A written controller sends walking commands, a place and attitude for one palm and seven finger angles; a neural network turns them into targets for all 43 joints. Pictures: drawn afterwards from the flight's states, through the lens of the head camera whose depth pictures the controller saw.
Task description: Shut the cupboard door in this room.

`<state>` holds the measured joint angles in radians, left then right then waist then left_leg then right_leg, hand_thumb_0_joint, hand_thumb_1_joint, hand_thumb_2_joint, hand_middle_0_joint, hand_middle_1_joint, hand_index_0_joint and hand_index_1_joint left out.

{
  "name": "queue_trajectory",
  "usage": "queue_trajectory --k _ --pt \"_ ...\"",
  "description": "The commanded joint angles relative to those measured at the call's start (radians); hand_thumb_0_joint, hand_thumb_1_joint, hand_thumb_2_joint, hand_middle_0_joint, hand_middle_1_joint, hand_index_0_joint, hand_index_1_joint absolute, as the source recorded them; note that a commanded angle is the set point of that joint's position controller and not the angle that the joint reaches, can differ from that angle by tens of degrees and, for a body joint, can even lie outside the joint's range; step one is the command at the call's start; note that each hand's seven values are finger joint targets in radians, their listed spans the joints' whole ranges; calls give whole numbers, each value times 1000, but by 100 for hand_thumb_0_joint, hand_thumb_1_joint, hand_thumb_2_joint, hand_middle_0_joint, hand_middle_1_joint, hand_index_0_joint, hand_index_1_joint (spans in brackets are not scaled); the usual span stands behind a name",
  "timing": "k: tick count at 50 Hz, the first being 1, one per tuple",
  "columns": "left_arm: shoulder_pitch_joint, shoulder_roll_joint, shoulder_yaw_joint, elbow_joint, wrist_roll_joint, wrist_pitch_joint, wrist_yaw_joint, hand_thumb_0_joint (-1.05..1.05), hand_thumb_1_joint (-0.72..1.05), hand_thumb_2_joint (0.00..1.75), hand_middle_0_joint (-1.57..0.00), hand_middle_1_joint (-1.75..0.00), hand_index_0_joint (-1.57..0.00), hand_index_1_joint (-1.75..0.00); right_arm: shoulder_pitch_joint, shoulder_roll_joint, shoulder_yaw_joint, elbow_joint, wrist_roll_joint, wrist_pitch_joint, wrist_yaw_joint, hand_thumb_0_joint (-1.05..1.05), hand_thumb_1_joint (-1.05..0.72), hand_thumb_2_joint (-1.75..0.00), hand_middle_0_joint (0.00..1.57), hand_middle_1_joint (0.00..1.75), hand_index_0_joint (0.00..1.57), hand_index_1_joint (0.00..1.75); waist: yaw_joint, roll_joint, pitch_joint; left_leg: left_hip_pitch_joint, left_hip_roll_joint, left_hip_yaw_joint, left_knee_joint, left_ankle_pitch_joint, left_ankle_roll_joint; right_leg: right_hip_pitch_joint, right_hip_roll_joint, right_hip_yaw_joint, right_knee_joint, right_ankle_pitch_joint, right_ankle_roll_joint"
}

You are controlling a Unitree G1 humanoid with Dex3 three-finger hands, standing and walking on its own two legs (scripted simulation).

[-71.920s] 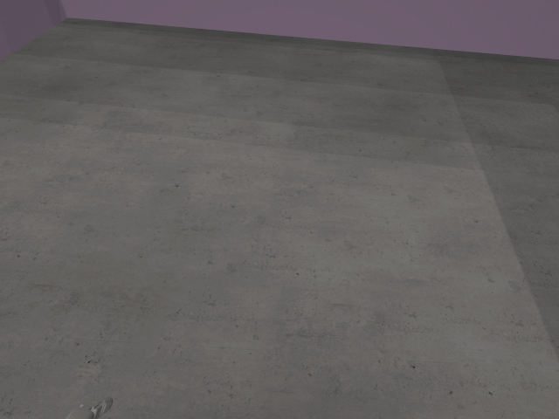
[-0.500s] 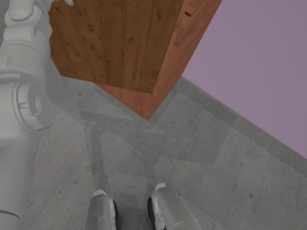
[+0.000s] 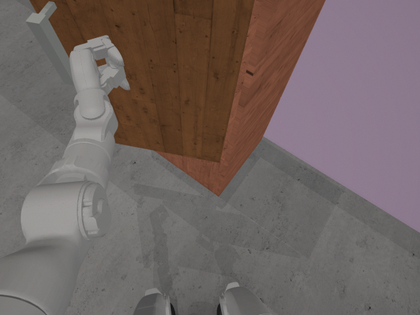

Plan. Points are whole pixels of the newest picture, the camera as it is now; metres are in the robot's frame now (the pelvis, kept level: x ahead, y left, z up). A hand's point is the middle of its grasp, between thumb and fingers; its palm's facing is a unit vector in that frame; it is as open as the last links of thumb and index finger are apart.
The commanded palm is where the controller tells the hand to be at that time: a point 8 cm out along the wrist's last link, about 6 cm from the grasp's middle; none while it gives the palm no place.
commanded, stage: pull the fist back off the door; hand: left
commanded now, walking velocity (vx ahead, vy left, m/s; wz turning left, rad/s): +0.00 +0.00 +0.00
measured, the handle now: (61, 46) +0.63 +0.20 +0.09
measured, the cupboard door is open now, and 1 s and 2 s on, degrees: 26 26 26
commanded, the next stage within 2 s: draw the hand back to the body in 0.26 s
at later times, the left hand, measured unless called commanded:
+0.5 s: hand (123, 87) +0.50 +0.09 +0.11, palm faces +0.17 -0.98 +0.01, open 3.1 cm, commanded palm +0.44 +0.14 +0.11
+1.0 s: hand (35, 175) +0.33 +0.17 +0.16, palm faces +0.12 -0.98 -0.14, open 3.1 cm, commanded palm +0.29 +0.22 +0.17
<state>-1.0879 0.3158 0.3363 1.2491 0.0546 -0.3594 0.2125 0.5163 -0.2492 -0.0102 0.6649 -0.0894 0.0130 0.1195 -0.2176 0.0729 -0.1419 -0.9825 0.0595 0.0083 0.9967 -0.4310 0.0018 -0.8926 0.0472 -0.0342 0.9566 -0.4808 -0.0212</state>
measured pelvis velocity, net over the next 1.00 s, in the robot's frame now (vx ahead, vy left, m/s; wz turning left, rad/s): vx -0.01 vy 0.01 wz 0.02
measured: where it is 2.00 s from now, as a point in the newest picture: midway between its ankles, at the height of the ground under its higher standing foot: outside the picture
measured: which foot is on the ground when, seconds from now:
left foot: down 0.00-1.00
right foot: down 0.00-1.00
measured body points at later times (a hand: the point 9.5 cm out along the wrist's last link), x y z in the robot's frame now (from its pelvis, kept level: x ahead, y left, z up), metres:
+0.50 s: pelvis -0.01 -0.01 +0.01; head +0.09 -0.02 +0.45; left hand +0.48 +0.14 +0.11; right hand +0.04 -0.26 -0.12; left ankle +0.01 +0.12 -0.67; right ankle -0.02 -0.11 -0.67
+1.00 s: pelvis -0.01 +0.01 +0.05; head -0.01 -0.01 +0.50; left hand +0.31 +0.22 +0.17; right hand +0.16 -0.24 -0.04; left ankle +0.01 +0.12 -0.67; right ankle -0.03 -0.11 -0.67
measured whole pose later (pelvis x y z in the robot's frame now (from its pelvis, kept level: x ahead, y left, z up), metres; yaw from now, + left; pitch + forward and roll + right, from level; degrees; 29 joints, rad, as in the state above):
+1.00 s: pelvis -0.01 +0.01 +0.05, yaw +1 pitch +3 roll +0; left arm -0.15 0.23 0.09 0.30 -0.11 -0.18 0.02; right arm 0.22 -0.25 0.00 0.57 0.05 0.02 -0.04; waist -0.02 0.05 -0.08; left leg -0.40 0.02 0.04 0.65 -0.30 0.01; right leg -0.33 0.01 -0.01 0.64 -0.36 -0.01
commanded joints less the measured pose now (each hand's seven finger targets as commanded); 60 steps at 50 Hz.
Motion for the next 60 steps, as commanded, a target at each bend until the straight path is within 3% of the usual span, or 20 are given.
queue_trajectory --k 1,4,9,13,14,18,20,24,25,31,33,34,37,41,43,44,45,49,55,60 --pt "-352 34 -58 -302 -61 -78 -26 0 90 90 -130 -150 -130 -150 151 -158 -79 -55 20 -2 -17 0 -90 -90 20 30 20 30 8 3 -478 445 -56 -6 -68 455 25 243 18 7 -133 577 13" --pt "-351 35 -59 -427 -84 -135 -22 0 90 90 -130 -150 -130 -150 122 -150 -81 -56 23 -8 -27 0 -90 -90 20 30 20 30 23 18 -499 479 -61 -6 -65 482 26 280 12 15 -123 629 14" --pt "-338 -35 -155 -489 -35 -182 -7 0 90 90 -130 -150 -130 -150 77 -137 -89 -33 26 -16 -30 0 -90 -90 20 30 20 30 13 39 -476 533 -57 -13 -52 482 25 218 3 13 -108 605 16" --pt "-353 -29 -151 -354 -35 -129 9 0 90 90 -130 -150 -130 -150 42 -138 -83 -22 36 -3 -44 0 -90 -90 20 30 20 30 -6 -45 -397 462 -62 -10 -70 380 27 211 -3 23 -135 541 27" --pt "-357 13 -110 -341 -40 -119 16 0 90 90 -130 -150 -130 -150 46 -145 -81 -22 37 0 -52 0 -90 -90 20 30 20 30 6 -55 -405 451 -65 -12 -75 372 27 227 -4 24 -132 533 24" --pt "-384 29 -87 -273 -60 -96 22 0 90 90 -130 -150 -130 -150 7 -140 -66 -35 39 -2 -64 0 -90 -90 20 30 20 30 0 -87 -394 383 -73 -6 -84 303 32 252 -13 40 -147 499 32" --pt "-345 63 -52 -275 -56 -119 16 0 90 90 -130 -150 -130 -150 2 -140 -63 -48 38 -7 -64 0 -90 -90 20 30 20 30 29 -69 -441 398 -73 -7 -85 320 30 267 -15 40 -133 500 28" --pt "-94 166 44 -375 -64 -147 -29 0 90 90 -130 -150 -130 -150 -12 -137 -59 -112 43 1 -66 0 -90 -90 20 30 20 30 133 -66 -554 424 -80 18 -114 409 29 449 -14 52 -124 643 20" --pt "-53 140 13 -438 -66 -143 -48 0 90 90 -130 -150 -130 -150 -21 -130 -57 -129 50 4 -65 0 -90 -90 20 30 20 30 142 -57 -562 434 -81 29 -129 424 29 485 -15 51 -129 683 22" --pt "159 14 -93 -721 -174 -35 -145 0 90 90 -130 -150 -130 -150 -78 -131 -67 -179 106 4 -87 0 -90 -90 20 30 20 30 135 -172 -396 515 -73 49 -222 372 41 556 -6 41 -252 719 44" --pt "177 -17 -128 -805 -211 -8 -165 0 90 90 -130 -150 -130 -150 -107 -129 -65 -174 120 -12 -102 0 -90 -90 20 30 20 30 129 -169 -323 554 -69 43 -251 338 43 535 -3 32 -296 644 44" --pt "162 -15 -146 -860 -214 -5 -171 0 90 90 -130 -150 -130 -150 -122 -128 -61 -172 123 -21 -111 0 -90 -90 20 30 20 30 129 -107 -298 586 -68 44 -262 326 44 514 -3 34 -311 586 39" --pt "209 -9 -170 -912 -207 3 -180 0 90 90 -130 -150 -130 -150 -162 -119 -52 -151 126 -45 -125 0 -90 -90 20 30 20 30 132 -58 -212 628 -64 28 -295 264 46 458 -3 29 -345 441 30" --pt "390 7 -164 -1019 -207 30 -195 0 90 90 -124 -144 -124 -144 -229 -110 -40 -171 133 -70 -131 0 -90 -90 20 30 20 30 187 16 -236 694 -65 20 -332 295 37 496 -7 12 -341 425 10" --pt "477 14 -151 -1049 -226 68 -207 0 90 90 -119 -138 -119 -138 -270 -110 -32 -189 139 -77 -134 0 -90 -90 20 30 20 30 207 -7 -210 693 -64 18 -359 287 33 522 -10 6 -354 408 8" --pt "547 35 -124 -1047 -240 89 -213 0 90 90 -116 -135 -116 -135 -279 -115 -31 -195 142 -78 -138 0 -90 -90 20 30 20 30 218 -66 -187 679 -64 14 -371 278 35 541 -9 3 -365 398 10" --pt "608 80 -204 -1126 -153 99 -190 0 90 90 -113 -132 -113 -132 -319 -91 -32 -217 146 -43 -152 0 -90 -90 20 30 20 30 203 -77 -148 709 -66 20 -425 258 31 561 -36 46 -419 377 17" --pt "695 114 -163 -1225 -151 155 -162 0 90 90 -102 -120 -102 -120 -388 -96 -17 -246 147 -12 -188 0 -90 -90 20 30 20 30 212 -145 -56 745 -61 16 -484 233 41 595 -40 40 -499 313 19" --pt "806 111 -164 -1433 -137 201 -143 0 90 90 -86 -102 -86 -102 -434 -76 13 -258 144 -23 -202 0 -90 -90 20 30 20 30 220 26 -30 879 -50 -5 -566 277 29 651 -36 15 -553 323 2" --pt "955 108 -156 -1577 -132 224 -130 0 90 90 -72 -87 -72 -87 -445 -76 24 -255 129 -54 -197 0 -90 -90 20 30 20 30 229 9 -20 931 -41 -24 -616 335 21 704 -30 -5 -581 362 -1"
